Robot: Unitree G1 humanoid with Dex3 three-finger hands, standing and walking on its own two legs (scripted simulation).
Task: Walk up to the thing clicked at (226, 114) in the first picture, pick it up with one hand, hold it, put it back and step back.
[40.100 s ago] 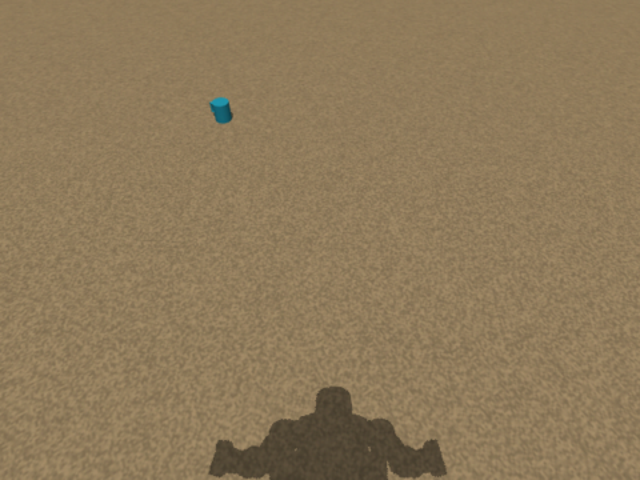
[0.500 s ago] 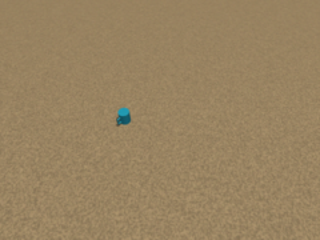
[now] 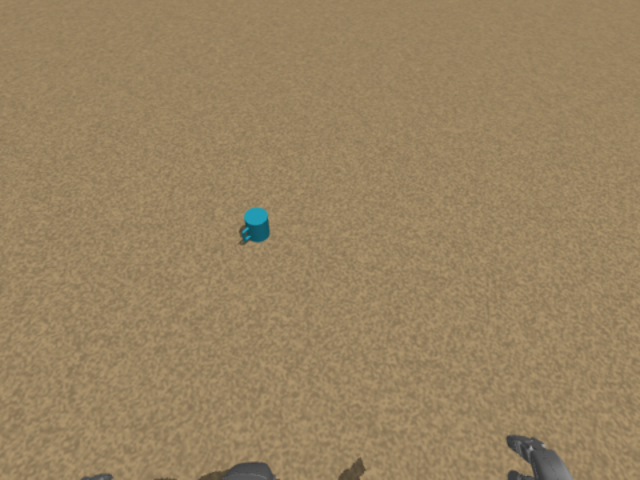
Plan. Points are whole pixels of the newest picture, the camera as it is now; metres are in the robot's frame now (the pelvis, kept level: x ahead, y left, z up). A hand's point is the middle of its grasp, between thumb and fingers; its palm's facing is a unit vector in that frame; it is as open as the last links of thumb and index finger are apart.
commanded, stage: step back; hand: left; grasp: from above
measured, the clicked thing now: (254, 227) +1.02 +0.27 -0.71
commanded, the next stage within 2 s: stand in 0.06 s
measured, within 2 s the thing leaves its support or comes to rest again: neither
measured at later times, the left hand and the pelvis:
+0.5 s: hand out of the picture +0.07 +0.26 -0.14, palm faces -0.03 -0.94 -0.33, open 7.4 cm; pelvis -0.01 +0.01 +0.02, yaw +0 degrees
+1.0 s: hand out of the picture +0.07 +0.26 -0.14, palm faces -0.03 -0.94 -0.33, open 7.4 cm; pelvis +0.00 +0.01 +0.02, yaw +0 degrees
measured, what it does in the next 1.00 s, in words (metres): stands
